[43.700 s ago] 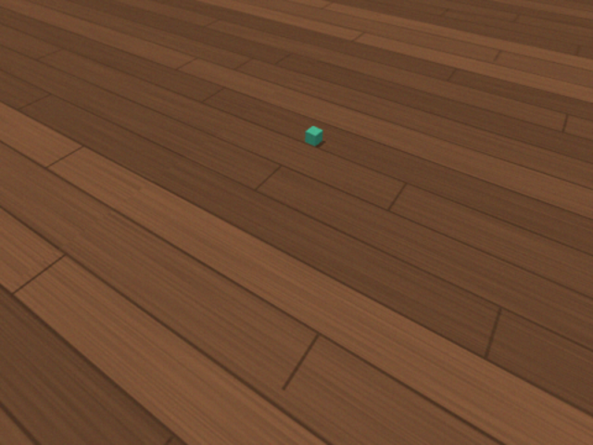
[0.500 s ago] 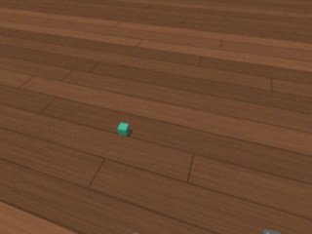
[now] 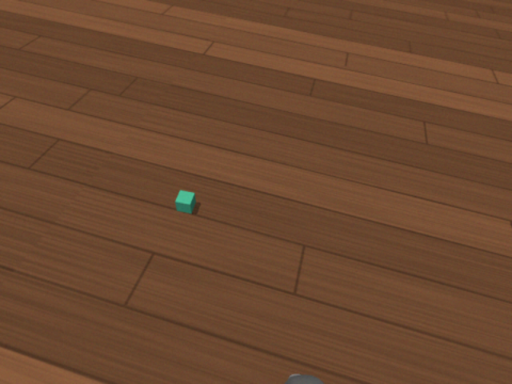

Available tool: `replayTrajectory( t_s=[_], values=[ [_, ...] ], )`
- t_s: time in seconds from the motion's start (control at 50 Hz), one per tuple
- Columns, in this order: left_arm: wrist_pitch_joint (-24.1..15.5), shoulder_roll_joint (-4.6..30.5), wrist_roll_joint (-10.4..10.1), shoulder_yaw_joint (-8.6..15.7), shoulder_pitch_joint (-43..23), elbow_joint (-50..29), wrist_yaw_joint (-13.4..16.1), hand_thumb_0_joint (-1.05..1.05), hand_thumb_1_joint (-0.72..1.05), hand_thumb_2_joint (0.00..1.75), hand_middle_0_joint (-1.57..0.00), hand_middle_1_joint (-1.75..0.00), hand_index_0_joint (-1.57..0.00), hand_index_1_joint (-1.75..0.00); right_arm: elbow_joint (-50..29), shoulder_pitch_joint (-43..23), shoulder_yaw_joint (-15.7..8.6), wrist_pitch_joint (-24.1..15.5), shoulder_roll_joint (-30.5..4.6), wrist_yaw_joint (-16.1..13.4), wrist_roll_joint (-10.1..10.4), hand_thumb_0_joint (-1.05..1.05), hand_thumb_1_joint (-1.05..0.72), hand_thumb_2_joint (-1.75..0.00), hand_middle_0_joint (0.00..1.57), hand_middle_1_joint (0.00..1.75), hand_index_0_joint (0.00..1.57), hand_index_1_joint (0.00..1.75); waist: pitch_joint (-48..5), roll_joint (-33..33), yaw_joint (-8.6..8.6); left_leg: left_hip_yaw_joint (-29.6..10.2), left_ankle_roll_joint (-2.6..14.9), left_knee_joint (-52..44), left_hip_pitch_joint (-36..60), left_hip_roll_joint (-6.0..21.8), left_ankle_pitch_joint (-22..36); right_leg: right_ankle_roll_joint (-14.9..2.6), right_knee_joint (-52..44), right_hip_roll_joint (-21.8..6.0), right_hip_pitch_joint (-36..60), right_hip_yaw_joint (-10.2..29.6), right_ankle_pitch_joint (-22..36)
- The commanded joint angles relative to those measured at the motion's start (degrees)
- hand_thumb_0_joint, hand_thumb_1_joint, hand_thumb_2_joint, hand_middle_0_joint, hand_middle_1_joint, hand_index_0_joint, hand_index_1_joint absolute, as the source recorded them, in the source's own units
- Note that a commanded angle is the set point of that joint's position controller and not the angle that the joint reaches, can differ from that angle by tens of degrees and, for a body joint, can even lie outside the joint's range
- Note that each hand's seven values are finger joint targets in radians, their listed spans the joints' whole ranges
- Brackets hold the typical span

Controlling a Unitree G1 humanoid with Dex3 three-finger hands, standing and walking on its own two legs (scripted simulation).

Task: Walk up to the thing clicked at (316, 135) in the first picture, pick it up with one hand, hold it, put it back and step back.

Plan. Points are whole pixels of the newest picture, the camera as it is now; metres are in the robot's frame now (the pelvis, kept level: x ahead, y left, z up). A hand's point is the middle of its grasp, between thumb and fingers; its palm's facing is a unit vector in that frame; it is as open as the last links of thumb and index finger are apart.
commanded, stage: step back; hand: left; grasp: from above
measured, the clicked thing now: (185, 201) +0.99 +0.24 -0.73
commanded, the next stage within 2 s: stand in 0.26 s
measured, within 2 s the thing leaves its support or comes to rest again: neither
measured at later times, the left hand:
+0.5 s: hand out of the picture +0.15 +0.22 -0.14, palm faces -0.02 -0.95 -0.33, open 7.4 cm
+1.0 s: hand out of the picture +0.08 +0.23 -0.14, palm faces -0.01 -0.94 -0.35, open 7.4 cm
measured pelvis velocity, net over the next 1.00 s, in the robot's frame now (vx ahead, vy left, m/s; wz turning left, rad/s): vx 0.02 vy -0.03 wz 0.01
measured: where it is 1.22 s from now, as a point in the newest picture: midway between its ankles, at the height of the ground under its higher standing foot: outside the picture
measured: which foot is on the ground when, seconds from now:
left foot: down 0.00-1.00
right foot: up 0.00-0.08, down 0.10-1.00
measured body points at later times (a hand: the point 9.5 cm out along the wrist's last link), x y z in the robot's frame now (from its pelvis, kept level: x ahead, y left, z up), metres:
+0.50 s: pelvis +0.04 -0.02 +0.01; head +0.05 -0.03 +0.46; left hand +0.15 +0.26 -0.11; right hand +0.13 -0.32 -0.13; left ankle +0.02 +0.11 -0.73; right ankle +0.05 -0.15 -0.73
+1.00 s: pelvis +0.02 -0.03 +0.02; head +0.02 -0.03 +0.47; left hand +0.08 +0.28 -0.11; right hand +0.09 -0.32 -0.12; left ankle +0.02 +0.11 -0.73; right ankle +0.05 -0.15 -0.73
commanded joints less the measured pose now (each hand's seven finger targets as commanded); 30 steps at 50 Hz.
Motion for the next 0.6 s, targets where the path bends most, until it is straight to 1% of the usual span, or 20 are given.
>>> replayTrajectory(
  t_s=[0.0,0.04,0.06,0.08,0.1,0.12,0.14,0.16,0.18,0.2,0.22,0.24,0.26,0.28,0.32,0.34,0.4,0.44,0.5,0.58],
  values=[
    [-0.7,8.2,0.2,2.3,0.4,-2.5,0.9,0.0,0.9,0.9,-0.2,-0.3,-0.2,-0.3,-4.7,-2.9,-3.9,-0.4,-16.3,-1.5,0.2,0.0,-0.9,-0.9,0.2,0.3,0.2,0.3,-4.7,14.4,0.16,-11.0,9.26,-8.4,-1.9,13.3,12.0,0.7,-8.7,0.3,5.4,-3.4,1.9],
    [-0.8,7.4,0.5,2.4,1.0,-1.6,1.3,0.0,0.9,0.9,-0.2,-0.3,-0.2,-0.3,-4.5,-3.7,-3.7,0.4,-16.4,-1.7,0.8,0.0,-0.9,-0.9,0.2,0.3,0.2,0.3,-7.1,13.4,1.4,-9.6,7.81,-2.7,-2.7,12.5,17.7,0.19,-17.4,1.8,11.6,-5.1,8.8],
    [-1.1,7.7,0.6,2.5,1.3,-1.1,1.5,0.0,0.9,0.9,-0.2,-0.3,-0.2,-0.3,-4.5,-4.6,-3.2,0.8,-15.4,-1.8,1.4,0.0,-0.9,-0.9,0.2,0.3,0.2,0.3,-8.2,11.4,2.23,-7.9,6.02,1.0,-2.5,10.4,18.5,-0.41,-22.1,2.6,13.9,-5.3,12.6],
    [-1.4,9.6,0.9,2.9,1.2,-1.1,1.7,0.0,0.9,0.9,-0.2,-0.3,-0.2,-0.3,-4.6,-4.7,-2.5,1.1,-14.0,-1.8,1.8,0.0,-0.9,-0.9,0.2,0.3,0.2,0.3,-9.6,8.6,2.49,-6.5,4.02,4.4,-3.9,8.6,17.0,-1.35,-22.9,0.8,16.7,-2.8,16.8],
    [-1.7,12.3,1.3,3.6,1.2,-1.5,2.0,0.0,0.9,0.9,-0.2,-0.3,-0.2,-0.3,-5.2,-4.2,-2.1,1.0,-12.5,-1.9,2.1,0.0,-0.9,-0.9,0.2,0.3,0.2,0.3,-11.3,2.5,2.31,-4.5,1.92,10.0,-6.5,5.7,12.8,-3.49,-22.9,-4.8,18.4,5.2,23.3],
    [-1.7,14.2,0.7,3.8,-2.1,-2.6,2.0,0.0,0.9,0.9,-0.2,-0.3,-0.2,-0.3,-5.0,-3.8,-1.3,1.2,-9.7,-2.2,2.4,0.0,-0.9,-0.9,0.2,0.3,0.2,0.3,-10.2,-4.3,1.31,-2.6,-0.19,14.0,-8.2,0.2,-2.3,-8.44,-25.7,-12.2,14.5,14.5,24.3],
    [-1.6,15.0,0.5,3.5,-6.3,-3.7,1.9,0.0,0.9,0.9,-0.2,-0.3,-0.2,-0.3,-3.1,-2.5,-1.7,1.7,-11.3,-2.7,2.3,0.0,-0.9,-0.9,0.2,0.3,0.2,0.3,-9.0,-7.2,0.73,-2.4,-0.49,15.2,-2.9,0.0,-14.2,-12.87,-25.5,-16.1,7.7,17.2,24.2],
    [-1.5,13.0,0.5,2.8,-8.8,-4.3,1.8,0.0,0.9,0.9,-0.2,-0.3,-0.2,-0.3,-1.3,-0.4,-1.7,1.5,-11.9,-2.6,2.0,0.0,-0.9,-0.9,0.2,0.3,0.2,0.3,-8.3,-6.7,-1.09,-2.7,-0.21,10.7,0.8,0.6,-13.2,-12.21,-24.0,-14.9,5.1,15.1,26.0],
    [-1.2,11.8,0.3,2.4,-8.9,-4.0,1.8,0.0,0.9,0.9,-0.2,-0.3,-0.2,-0.3,-0.7,-0.6,-1.6,1.2,-12.4,-2.4,1.9,0.0,-0.9,-0.9,0.2,0.3,0.2,0.3,-7.8,-4.9,-1.44,-2.3,0.32,5.4,2.0,0.8,-8.7,-9.3,-23.1,-12.0,4.4,9.8,26.1],
    [-1.2,11.1,0.3,2.4,-9.7,-4.4,2.0,0.0,0.9,0.9,-0.2,-0.3,-0.2,-0.3,-0.3,-1.0,-2.1,0.8,-13.6,-2.3,1.8,0.0,-0.9,-0.9,0.2,0.3,0.2,0.3,-9.1,-3.1,-1.79,-3.1,0.84,4.4,1.4,2.8,2.4,-6.61,-20.3,-9.1,7.1,5.9,27.7],
    [-1.2,10.5,0.0,2.2,-9.4,-3.9,2.1,0.0,0.9,0.9,-0.2,-0.3,-0.2,-0.3,0.1,-2.0,-2.1,0.8,-13.9,-2.3,1.8,0.0,-0.9,-0.9,0.2,0.3,0.2,0.3,-9.5,-2.4,-0.91,-4.8,1.51,3.0,1.2,4.0,9.3,-4.64,-18.5,-6.9,8.1,4.1,27.2],
    [-2.1,7.8,-1.4,0.1,-5.8,-1.9,2.0,0.0,0.9,0.9,-0.2,-0.3,-0.2,-0.3,0.1,-2.2,-1.7,0.6,-12.9,-1.5,1.3,0.0,-0.9,-0.9,0.2,0.3,0.2,0.3,-12.3,1.0,-0.18,-6.9,1.98,-1.0,6.3,4.8,15.1,-2.72,-19.0,-5.5,10.3,3.9,26.7],
    [-2.4,7.3,-1.5,0.0,-5.2,-1.2,1.9,0.0,0.9,0.9,-0.2,-0.3,-0.2,-0.3,-0.3,-3.5,-1.4,0.3,-13.1,-1.5,0.9,0.0,-0.9,-0.9,0.2,0.3,0.2,0.3,-12.5,0.9,-0.01,-9.1,2.75,-2.6,8.2,7.3,19.3,-1.52,-18.5,-3.8,9.8,3.0,26.4],
    [-2.4,7.4,-1.5,0.0,-4.2,-0.4,1.9,0.0,0.9,0.9,-0.2,-0.3,-0.2,-0.3,0.2,-5.1,-1.3,0.2,-14.2,-1.3,0.9,0.0,-0.9,-0.9,0.2,0.3,0.2,0.3,-12.5,2.3,1.16,-9.0,2.95,-0.3,8.0,7.7,21.7,-1.57,-19.5,-3.3,10.8,2.4,25.9],
    [-2.7,8.0,-1.0,-0.2,-7.4,0.9,2.1,0.0,0.9,0.9,-0.2,-0.3,-0.2,-0.3,1.8,-6.1,-0.7,0.5,-13.0,-1.1,1.8,0.0,-0.9,-0.9,0.2,0.3,0.2,0.3,-10.2,2.3,0.49,-6.9,1.33,-1.9,3.6,5.5,16.5,-1.47,-21.9,-5.1,15.1,3.1,28.1],
    [-2.8,8.4,-0.7,-0.3,-9.1,1.0,2.2,0.0,0.9,0.9,-0.2,-0.3,-0.2,-0.3,2.0,-6.3,-0.3,0.7,-12.8,-1.1,2.0,0.0,-0.9,-0.9,0.2,0.3,0.2,0.3,-9.1,2.1,0.03,-6.5,1.03,-3.8,3.3,5.6,16.5,-1.35,-21.4,-5.2,15.4,2.9,29.2],
    [-2.7,8.1,-0.8,-0.7,-9.3,2.3,2.0,0.0,0.9,0.9,-0.2,-0.3,-0.2,-0.3,3.2,-8.5,0.1,0.9,-13.0,-0.9,2.0,0.0,-0.9,-0.9,0.2,0.3,0.2,0.3,-7.0,3.4,0.56,-6.8,0.41,-7.0,5.1,5.8,13.3,-1.01,-25.6,-5.0,14.4,2.6,25.2],
    [-2.8,8.2,-0.8,-0.8,-10.6,3.1,1.9,0.0,0.9,0.9,-0.2,-0.3,-0.2,-0.3,3.8,-8.5,0.2,1.0,-12.8,-0.8,2.0,0.0,-0.9,-0.9,0.2,0.3,0.2,0.3,-7.8,2.7,0.04,-6.6,0.4,-8.5,5.6,6.2,13.2,-0.8,-26.8,-5.2,16.3,2.6,24.8],
    [-3.0,7.8,-0.8,-1.0,-10.9,4.3,1.9,0.0,0.9,0.9,-0.2,-0.3,-0.2,-0.3,4.8,-9.3,0.5,0.8,-12.8,-0.7,2.0,0.0,-0.9,-0.9,0.2,0.3,0.2,0.3,-8.5,3.8,0.2,-6.8,0.01,-10.5,6.9,6.8,16.4,-0.34,-27.4,-4.7,18.6,1.5,27.8],
    [-2.8,7.9,-0.8,-1.0,-11.8,5.8,1.7,0.0,0.9,0.9,-0.2,-0.3,-0.2,-0.3,5.7,-10.6,0.6,0.8,-12.3,-0.6,1.9,0.0,-0.9,-0.9,0.2,0.3,0.2,0.3,-7.0,4.6,0.45,-7.1,-0.35,-13.7,7.0,7.0,12.1,-0.02,-29.8,-4.4,18.3,1.1,22.0]
  ],
)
